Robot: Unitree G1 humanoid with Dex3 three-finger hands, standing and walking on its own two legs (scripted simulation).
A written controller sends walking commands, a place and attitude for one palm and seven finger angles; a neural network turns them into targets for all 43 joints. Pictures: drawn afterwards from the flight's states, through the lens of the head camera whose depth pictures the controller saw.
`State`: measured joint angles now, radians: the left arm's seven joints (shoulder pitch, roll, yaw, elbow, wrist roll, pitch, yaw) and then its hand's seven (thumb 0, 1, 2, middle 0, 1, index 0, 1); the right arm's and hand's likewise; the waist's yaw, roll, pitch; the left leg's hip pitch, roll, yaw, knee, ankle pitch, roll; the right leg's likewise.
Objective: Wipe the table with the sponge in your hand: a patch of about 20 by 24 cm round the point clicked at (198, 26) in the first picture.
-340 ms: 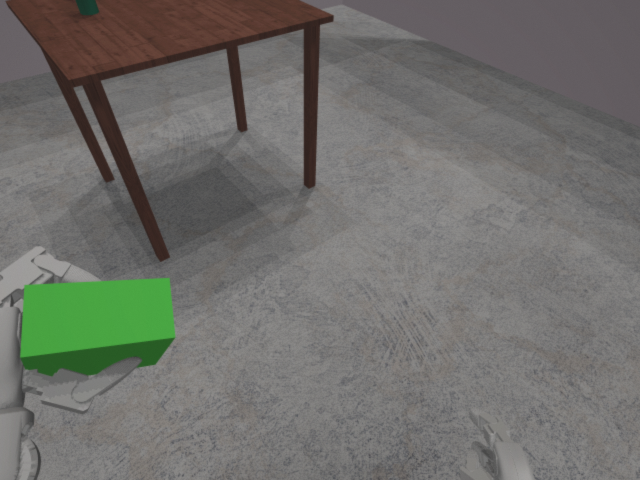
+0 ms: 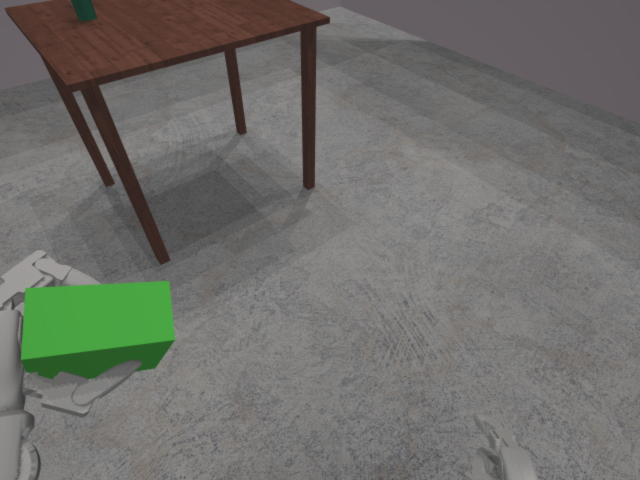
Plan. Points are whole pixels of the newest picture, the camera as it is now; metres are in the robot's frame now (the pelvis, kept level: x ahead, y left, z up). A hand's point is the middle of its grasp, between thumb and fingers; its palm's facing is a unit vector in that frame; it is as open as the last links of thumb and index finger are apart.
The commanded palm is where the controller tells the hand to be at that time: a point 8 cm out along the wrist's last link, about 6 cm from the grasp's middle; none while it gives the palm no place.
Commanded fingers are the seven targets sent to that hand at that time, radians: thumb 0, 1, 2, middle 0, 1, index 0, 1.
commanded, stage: look at it before walking up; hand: left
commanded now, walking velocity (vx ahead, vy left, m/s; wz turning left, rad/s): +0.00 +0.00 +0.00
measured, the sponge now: (120, 332) +0.22 +0.21 +0.14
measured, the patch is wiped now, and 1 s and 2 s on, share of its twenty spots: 0.00 0.00 0.00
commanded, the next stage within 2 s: walk to a spot facing it in 0.06 s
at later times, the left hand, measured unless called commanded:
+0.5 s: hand (97, 312) +0.23 +0.24 +0.16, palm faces +0.45 -0.81 -0.39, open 9.9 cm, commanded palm +0.18 +0.27 +0.18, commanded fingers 0.00 0.10 1.30 -1.20 -1.60 -1.20 -1.60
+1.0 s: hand (170, 201) +0.37 +0.21 +0.17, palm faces +0.34 -0.83 -0.45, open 9.9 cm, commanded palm +0.32 +0.25 +0.18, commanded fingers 0.00 0.10 1.30 -1.20 -1.60 -1.20 -1.60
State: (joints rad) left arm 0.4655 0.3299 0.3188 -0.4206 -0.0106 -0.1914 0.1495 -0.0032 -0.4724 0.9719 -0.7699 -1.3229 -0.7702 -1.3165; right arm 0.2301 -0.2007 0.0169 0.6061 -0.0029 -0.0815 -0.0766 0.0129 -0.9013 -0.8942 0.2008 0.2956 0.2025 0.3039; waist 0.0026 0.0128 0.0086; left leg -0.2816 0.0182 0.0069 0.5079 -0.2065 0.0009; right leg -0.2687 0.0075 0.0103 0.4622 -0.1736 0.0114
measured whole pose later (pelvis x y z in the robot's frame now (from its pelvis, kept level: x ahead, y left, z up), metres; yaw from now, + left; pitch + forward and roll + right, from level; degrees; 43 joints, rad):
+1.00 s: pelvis +0.15 -0.02 +0.00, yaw -3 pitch +0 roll -1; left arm 0.49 0.37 0.36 -0.51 -0.01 -0.20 0.15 0.00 -0.47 0.98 -0.77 -1.33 -0.77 -1.32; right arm 0.23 -0.12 0.03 0.60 -0.01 -0.11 -0.06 0.01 -0.90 -0.89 0.20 0.30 0.21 0.30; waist -0.01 0.02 0.04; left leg -0.10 0.13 0.20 0.43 -0.31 -0.04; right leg -0.49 -0.09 -0.16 0.77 -0.30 0.02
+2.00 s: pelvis +0.45 -0.10 -0.01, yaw +5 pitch -1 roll +0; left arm 0.42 0.31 0.33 -0.46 -0.02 -0.19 0.14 0.00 -0.47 0.98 -0.77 -1.33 -0.77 -1.32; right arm 0.18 -0.23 -0.02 0.68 0.01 -0.04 -0.06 0.01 -0.90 -0.89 0.20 0.30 0.20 0.30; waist 0.01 0.07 0.08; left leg -0.48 0.09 0.05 1.19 -0.44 -0.02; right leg -0.29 -0.11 -0.21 0.64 -0.32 -0.02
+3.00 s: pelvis +0.71 -0.11 -0.02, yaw +22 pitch -1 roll +1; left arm 0.43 0.46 0.43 -0.62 -0.03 -0.22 0.17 0.00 -0.48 0.99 -0.78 -1.33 -0.77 -1.33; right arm 0.13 -0.21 -0.07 0.54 0.02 -0.04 -0.05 0.01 -0.91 -0.90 0.19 0.29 0.20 0.30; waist -0.02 -0.05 0.14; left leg -0.41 0.05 0.16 0.67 -0.24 0.04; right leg -0.43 -0.13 -0.11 1.19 -0.60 0.05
